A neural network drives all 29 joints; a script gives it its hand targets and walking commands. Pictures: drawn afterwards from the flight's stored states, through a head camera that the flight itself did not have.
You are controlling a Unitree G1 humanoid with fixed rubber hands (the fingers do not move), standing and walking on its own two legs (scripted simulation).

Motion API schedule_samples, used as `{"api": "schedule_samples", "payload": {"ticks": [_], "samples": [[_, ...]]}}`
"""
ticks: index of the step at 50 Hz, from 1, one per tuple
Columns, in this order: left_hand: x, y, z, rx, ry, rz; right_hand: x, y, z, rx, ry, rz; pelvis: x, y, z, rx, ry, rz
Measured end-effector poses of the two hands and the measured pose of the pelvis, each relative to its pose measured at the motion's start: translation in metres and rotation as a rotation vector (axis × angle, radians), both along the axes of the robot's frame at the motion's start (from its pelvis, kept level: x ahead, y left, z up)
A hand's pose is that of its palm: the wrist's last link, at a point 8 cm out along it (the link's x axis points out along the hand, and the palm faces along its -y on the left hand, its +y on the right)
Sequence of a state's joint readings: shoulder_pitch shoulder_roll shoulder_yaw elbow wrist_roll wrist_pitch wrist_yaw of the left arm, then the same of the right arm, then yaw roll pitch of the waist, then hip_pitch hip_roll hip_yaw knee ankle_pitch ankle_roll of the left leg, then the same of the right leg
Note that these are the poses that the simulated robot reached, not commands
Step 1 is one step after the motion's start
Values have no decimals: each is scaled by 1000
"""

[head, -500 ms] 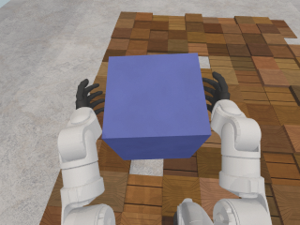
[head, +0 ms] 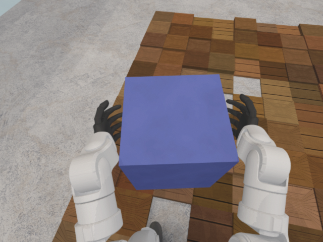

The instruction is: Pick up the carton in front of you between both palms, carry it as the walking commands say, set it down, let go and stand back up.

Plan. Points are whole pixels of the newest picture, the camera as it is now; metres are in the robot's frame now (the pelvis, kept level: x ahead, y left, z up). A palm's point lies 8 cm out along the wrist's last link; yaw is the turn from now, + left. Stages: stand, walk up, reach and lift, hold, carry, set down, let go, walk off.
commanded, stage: carry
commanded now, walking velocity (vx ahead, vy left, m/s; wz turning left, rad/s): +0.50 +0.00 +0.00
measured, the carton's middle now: (172, 139) +0.36 +0.01 +0.03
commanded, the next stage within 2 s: none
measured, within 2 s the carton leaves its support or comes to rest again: neither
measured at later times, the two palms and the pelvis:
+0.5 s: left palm (145, 45) +0.68 +0.10 +0.08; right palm (242, 47) +0.65 -0.21 +0.08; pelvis +0.34 -0.03 -0.04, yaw -2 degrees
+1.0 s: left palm out of the picture +0.97 +0.11 +0.13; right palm out of the picture +0.97 -0.20 +0.12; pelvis +0.64 -0.04 -0.01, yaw -1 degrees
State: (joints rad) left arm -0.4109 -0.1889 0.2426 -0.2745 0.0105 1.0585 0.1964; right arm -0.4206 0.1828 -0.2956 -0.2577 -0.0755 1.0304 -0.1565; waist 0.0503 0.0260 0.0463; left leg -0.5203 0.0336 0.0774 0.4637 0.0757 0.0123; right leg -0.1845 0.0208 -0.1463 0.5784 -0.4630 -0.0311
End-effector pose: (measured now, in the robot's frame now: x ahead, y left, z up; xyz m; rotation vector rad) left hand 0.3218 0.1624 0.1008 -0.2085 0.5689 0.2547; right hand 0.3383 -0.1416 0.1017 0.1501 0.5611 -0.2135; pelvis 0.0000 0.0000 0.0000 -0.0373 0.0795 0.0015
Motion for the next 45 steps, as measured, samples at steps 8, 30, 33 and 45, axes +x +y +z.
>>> {"api": "schedule_samples", "payload": {"ticks": [8, 30, 33, 45], "samples": [[121, -19, -29, 52, 75, -130, 73, -21, -25, -17, 79, -98, 108, 18, -17, 10, -16, -45], [396, -58, -18, 60, -31, -38, 383, -62, -19, -8, -31, -5, 384, -49, -27, 11, 4, -25], [419, -56, -6, 37, -46, -18, 420, -60, -9, 0, -39, -2, 414, -56, -17, 24, 9, -19], [568, -57, 38, 64, -79, -32, 567, -62, 27, -11, -68, -12, 564, -51, -3, 53, 17, -19]]}}
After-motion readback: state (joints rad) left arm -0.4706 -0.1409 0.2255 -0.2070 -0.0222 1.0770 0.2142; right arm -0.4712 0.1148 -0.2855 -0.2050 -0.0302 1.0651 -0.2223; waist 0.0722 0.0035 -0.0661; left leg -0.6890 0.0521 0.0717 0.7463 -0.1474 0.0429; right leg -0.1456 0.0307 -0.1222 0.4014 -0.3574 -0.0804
